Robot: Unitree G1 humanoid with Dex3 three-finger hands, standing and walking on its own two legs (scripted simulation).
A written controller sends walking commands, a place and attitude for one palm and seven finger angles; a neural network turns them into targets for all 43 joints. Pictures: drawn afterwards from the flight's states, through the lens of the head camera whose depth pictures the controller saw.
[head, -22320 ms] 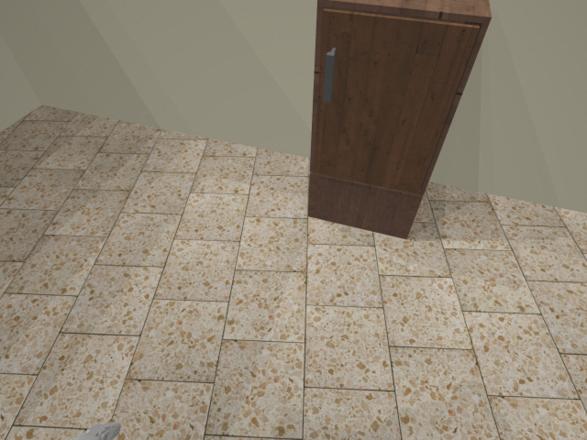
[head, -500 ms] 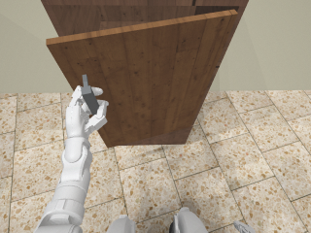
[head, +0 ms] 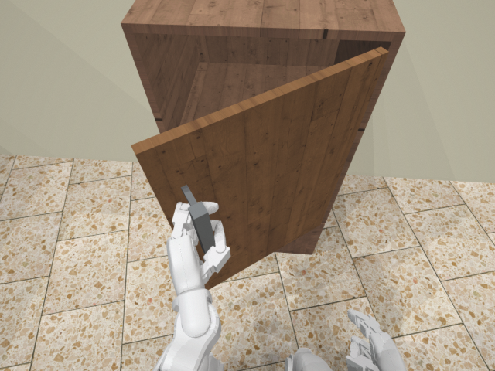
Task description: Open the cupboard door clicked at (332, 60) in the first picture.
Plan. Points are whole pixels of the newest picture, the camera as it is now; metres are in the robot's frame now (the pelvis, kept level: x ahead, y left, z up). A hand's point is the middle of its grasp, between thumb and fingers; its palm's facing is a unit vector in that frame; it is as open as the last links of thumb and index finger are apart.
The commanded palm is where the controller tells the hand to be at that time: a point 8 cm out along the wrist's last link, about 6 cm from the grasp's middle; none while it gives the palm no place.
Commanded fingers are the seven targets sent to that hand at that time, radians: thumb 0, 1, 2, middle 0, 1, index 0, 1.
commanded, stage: pull the door open along its arc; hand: left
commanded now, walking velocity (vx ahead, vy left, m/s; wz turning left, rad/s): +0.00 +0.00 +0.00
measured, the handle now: (199, 223) +0.34 +0.10 +0.03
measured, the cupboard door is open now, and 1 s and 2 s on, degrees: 35 38 42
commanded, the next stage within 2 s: open thumb and fingers to let go in 0.06 s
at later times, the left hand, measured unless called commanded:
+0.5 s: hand (224, 262) +0.28 +0.05 +0.04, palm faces +0.36 -0.93 -0.02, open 8.9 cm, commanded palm +0.23 +0.09 +0.03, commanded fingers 0.00 -0.36 0.36 -0.31 -1.22 -0.31 -1.22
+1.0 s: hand (228, 259) +0.28 +0.05 +0.03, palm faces +0.29 -0.96 -0.03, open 15.0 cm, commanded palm +0.24 +0.08 +0.03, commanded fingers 0.00 -0.50 0.30 -0.15 -0.30 -0.15 -0.30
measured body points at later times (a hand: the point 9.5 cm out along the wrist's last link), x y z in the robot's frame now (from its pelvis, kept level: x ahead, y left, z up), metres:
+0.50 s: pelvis -0.01 -0.02 -0.01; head +0.05 -0.04 +0.44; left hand +0.25 +0.10 +0.04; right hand +0.17 -0.23 -0.12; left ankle -0.01 +0.13 -0.66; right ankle +0.02 -0.09 -0.66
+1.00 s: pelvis -0.02 -0.01 -0.01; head +0.05 -0.02 +0.44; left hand +0.26 +0.10 +0.04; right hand +0.16 -0.22 -0.12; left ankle -0.01 +0.13 -0.66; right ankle +0.02 -0.09 -0.66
